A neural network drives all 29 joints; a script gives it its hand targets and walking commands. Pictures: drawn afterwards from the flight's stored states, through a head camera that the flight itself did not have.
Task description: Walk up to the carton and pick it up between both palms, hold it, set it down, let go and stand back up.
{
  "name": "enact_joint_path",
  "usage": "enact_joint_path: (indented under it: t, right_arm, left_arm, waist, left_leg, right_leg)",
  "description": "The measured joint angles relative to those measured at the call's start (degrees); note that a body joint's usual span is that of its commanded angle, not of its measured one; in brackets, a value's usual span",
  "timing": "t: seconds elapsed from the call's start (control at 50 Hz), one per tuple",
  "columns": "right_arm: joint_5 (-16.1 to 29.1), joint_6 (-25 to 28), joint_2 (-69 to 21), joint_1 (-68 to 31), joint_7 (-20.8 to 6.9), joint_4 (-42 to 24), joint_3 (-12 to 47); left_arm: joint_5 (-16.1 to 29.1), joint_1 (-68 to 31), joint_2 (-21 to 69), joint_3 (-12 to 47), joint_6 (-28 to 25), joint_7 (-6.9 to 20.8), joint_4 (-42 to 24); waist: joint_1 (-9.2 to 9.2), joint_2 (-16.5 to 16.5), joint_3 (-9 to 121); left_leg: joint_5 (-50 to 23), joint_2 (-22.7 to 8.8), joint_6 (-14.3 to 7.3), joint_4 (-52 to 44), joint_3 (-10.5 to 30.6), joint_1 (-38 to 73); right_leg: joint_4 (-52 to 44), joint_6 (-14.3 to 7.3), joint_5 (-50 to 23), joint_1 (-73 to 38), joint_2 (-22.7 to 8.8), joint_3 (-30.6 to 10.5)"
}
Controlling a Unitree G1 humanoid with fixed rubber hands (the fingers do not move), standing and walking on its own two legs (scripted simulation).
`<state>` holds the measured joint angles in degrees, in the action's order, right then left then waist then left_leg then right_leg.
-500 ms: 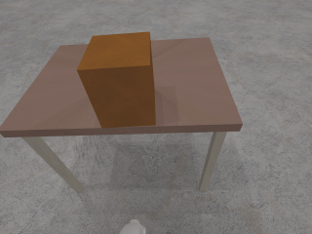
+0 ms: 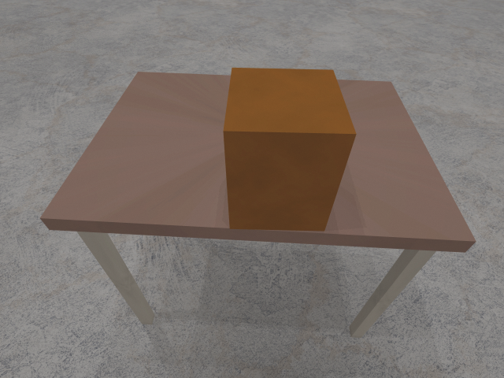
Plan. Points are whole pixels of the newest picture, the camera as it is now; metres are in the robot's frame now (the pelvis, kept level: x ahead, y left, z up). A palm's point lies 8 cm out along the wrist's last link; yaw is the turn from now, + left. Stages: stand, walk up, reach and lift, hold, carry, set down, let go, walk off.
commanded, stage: walk up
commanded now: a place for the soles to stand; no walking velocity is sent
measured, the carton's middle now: (279, 152) +0.54 -0.04 +0.07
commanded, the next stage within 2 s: none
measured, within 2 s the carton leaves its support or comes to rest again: neither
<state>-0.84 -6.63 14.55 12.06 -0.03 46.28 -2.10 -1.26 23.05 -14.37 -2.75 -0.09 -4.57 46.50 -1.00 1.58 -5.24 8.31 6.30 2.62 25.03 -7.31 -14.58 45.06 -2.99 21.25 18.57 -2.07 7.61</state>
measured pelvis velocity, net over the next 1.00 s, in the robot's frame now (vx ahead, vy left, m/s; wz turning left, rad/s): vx -0.11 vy -0.03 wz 0.03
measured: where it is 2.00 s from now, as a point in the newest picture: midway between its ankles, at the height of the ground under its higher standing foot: outside the picture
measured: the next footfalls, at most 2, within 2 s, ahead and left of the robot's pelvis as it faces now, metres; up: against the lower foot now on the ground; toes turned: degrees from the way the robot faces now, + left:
right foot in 0.04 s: +0.05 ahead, -0.12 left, +0.00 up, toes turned -10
left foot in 0.24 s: -0.02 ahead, +0.25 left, +0.00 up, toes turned -3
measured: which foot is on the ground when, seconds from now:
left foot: down 0.00-0.00, up 0.02-0.22, down 0.24-0.80, up 0.82-1.00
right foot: up 0.00-0.02, down 0.04-0.26, up 0.28-0.76, down 0.78-1.00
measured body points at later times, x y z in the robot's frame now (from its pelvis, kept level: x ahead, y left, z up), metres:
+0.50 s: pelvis -0.05 +0.10 +0.00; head -0.01 +0.15 +0.45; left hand +0.06 +0.38 -0.15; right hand +0.01 -0.15 -0.10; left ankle -0.06 +0.25 -0.74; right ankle -0.03 -0.07 -0.63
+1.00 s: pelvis -0.11 -0.03 +0.00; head -0.09 -0.05 +0.45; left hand -0.07 +0.22 -0.13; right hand -0.02 -0.29 -0.13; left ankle -0.09 +0.12 -0.67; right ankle -0.03 -0.12 -0.73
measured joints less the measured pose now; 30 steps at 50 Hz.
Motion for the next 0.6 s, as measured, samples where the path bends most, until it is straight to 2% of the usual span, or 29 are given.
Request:
enact_joint_path:
  t: [0.02, 0.04, 0.06, 0.08, 0.1, 0.14, 0.16, 0.18, 0.24, 0.26, 0.28, 0.3, 0.34, 0.38, 0.4, 0.46, 0.54, 0.6]
  right_arm:
    - [-0.04, -0.47, 0.66, -0.92, 0.04, -0.67, -0.48]
    - [-0.07, -0.76, 1.14, -2.13, 0.07, -1.35, -0.79]
    - [-0.27, -0.77, 2.01, -3.93, 0.23, -1.52, -1.18]
    - [-0.76, -0.55, 2.58, -5.31, 0.52, -1.52, -1.49]
    - [-1.20, -0.08, 2.64, -5.96, 0.71, -1.54, -1.56]
    - [-1.50, 0.76, 1.56, -5.38, 0.62, -2.33, -1.09]
    - [-1.60, 1.13, 0.84, -4.73, 0.50, -2.48, -0.65]
    - [-1.51, 1.59, 0.12, -4.18, 0.38, -2.34, -0.13]
    - [-0.40, 4.48, -0.77, -2.29, 0.27, -2.79, 1.13]
    - [-0.24, 5.62, -1.55, -2.21, 0.53, -2.24, 1.08]
    - [-0.22, 6.21, -3.24, -2.31, 0.85, -1.53, 1.23]
    - [-0.21, 6.56, -4.73, -1.56, 1.15, -1.64, 1.64]
    - [0.17, 7.18, -6.38, 1.96, 1.91, -2.50, 2.20]
    - [0.24, 7.30, -6.91, 5.64, 2.91, -2.33, 2.05]
    - [-0.06, 7.11, -6.81, 6.99, 3.47, -2.28, 1.87]
    - [-0.40, 7.51, -5.54, 8.88, 4.74, -2.59, 0.91]
    - [-0.23, 9.14, -4.77, 10.70, 5.56, -2.98, -0.47]
    - [-0.84, 9.24, -4.43, 11.99, 5.48, -2.89, -0.95]
  left_arm:
    - [0.15, 0.79, 0.23, -0.02, -0.56, -0.29, -0.12]
    - [0.23, 1.94, -0.15, -0.27, -1.22, -0.64, -0.52]
    - [0.19, 1.82, 0.20, -0.55, -1.26, -1.12, 0.56]
    - [0.22, 1.30, 0.65, -0.54, -0.66, -1.57, 2.21]
    - [0.41, 0.91, 0.95, -0.24, 0.25, -1.80, 3.61]
    - [0.93, -0.09, 0.94, 0.38, 1.67, -1.69, 4.16]
    - [1.00, -1.18, 0.80, 0.50, 1.83, -1.29, 3.66]
    - [0.75, -2.55, 0.58, 0.68, 1.71, -0.66, 2.96]
    - [-0.90, -6.82, 0.21, 1.95, 1.59, 1.51, 0.52]
    - [-1.47, -8.55, -0.39, 2.30, 1.83, 2.22, 0.28]
    - [-1.96, -10.16, -1.64, 2.37, 2.25, 2.89, 0.36]
    - [-2.32, -11.08, -2.67, 2.27, 2.85, 3.46, 0.44]
    - [-2.54, -12.09, -3.43, 2.04, 4.61, 4.09, 0.42]
    - [-2.51, -13.12, -3.57, 1.55, 5.72, 4.35, -0.03]
    - [-2.49, -13.74, -3.62, 1.23, 5.82, 4.47, -0.30]
    - [-2.95, -15.16, -3.89, 0.49, 6.03, 4.98, -0.85]
    - [-3.47, -17.90, -4.63, -0.30, 7.27, 5.89, -0.78]
    - [-2.96, -19.13, -4.29, -0.47, 7.57, 6.38, -0.77]
  waist:
    - [0.64, 0.38, 0.20]
    - [1.89, -0.53, 0.10]
    - [3.66, 0.14, -1.24]
    - [4.71, 1.11, -2.63]
    - [4.77, 1.65, -3.16]
    - [3.50, 0.81, -2.63]
    - [3.34, -0.26, -2.47]
    - [3.47, -1.66, -2.44]
    - [2.95, -3.78, -1.94]
    - [2.83, -5.18, -2.39]
    - [3.18, -7.85, -3.28]
    - [3.35, -9.51, -3.22]
    - [1.78, -8.54, -0.91]
    - [0.09, -6.48, 1.23]
    - [0.08, -5.88, 1.67]
    - [0.63, -5.03, 1.27]
    - [-0.72, -5.26, -0.87]
    - [-1.09, -5.40, -1.23]
  left_leg:
    - [2.17, 0.71, 4.61, 4.37, 0.31, -2.81]
    - [6.68, 2.12, 8.31, 14.74, 1.20, -7.51]
    - [13.27, 2.12, 9.01, 28.72, 3.90, -11.91]
    - [17.31, 1.61, 8.03, 39.38, 7.26, -14.18]
    - [19.52, 1.03, 6.33, 45.74, 10.70, -15.09]
    - [20.66, -0.67, 3.66, 52.07, 16.33, -15.59]
    - [19.70, -2.38, 2.94, 51.62, 17.73, -14.58]
    - [19.05, -4.32, 2.33, 47.05, 18.24, -12.42]
    - [13.40, -9.39, 1.68, 20.38, 17.31, -3.29]
    - [17.31, -8.72, 1.99, 16.61, 15.86, -1.29]
    - [18.48, -6.80, 1.75, 16.09, 14.19, -0.50]
    - [18.11, -5.59, 1.27, 16.30, 13.19, -0.45]
    - [16.44, -5.93, 0.19, 17.01, 14.62, -2.10]
    - [14.74, -7.00, -0.25, 14.79, 17.28, -2.48]
    - [13.57, -7.51, -0.23, 12.94, 17.81, -2.04]
    - [10.65, -8.50, -0.16, 8.74, 17.05, -0.74]
    - [8.81, -8.47, 0.46, 7.04, 17.05, -0.14]
    - [8.31, -9.03, 0.97, 6.98, 16.56, -0.12]
  right_leg:
    - [-6.20, -1.85, -3.46, -2.58, -0.18, 1.94]
    - [-11.23, -3.44, -6.23, -4.34, -1.02, 2.01]
    - [-9.77, -2.46, -5.13, -3.27, -1.14, 1.30]
    - [-7.49, -0.73, -3.92, -2.46, -0.97, 0.85]
    - [-6.41, 0.93, -3.26, -2.08, -1.11, 0.94]
    - [-6.43, 3.48, -3.33, -1.34, -2.77, 2.03]
    - [-7.07, 4.37, -3.92, -1.09, -3.83, 2.20]
    - [-7.62, 4.81, -4.61, -0.69, -4.98, 1.89]
    - [-5.35, 4.23, -4.63, 2.23, -7.93, 1.22]
    - [-2.67, 3.57, -3.18, 3.68, -9.32, -0.11]
    - [0.41, 2.48, 0.43, 5.02, -9.88, -3.46]
    - [3.98, 2.08, 5.59, 6.46, -8.74, -6.41]
    - [11.98, 3.02, 12.47, 9.10, -4.11, -7.07]
    - [18.47, 4.50, 12.32, 10.92, -0.90, -5.70]
    - [20.39, 5.14, 10.91, 11.72, 0.10, -5.87]
    - [23.43, 6.62, 6.46, 14.38, 1.01, -7.78]
    - [24.94, 8.00, 1.92, 16.44, 1.14, -11.43]
    - [22.33, 8.82, 0.37, 16.78, 1.18, -12.45]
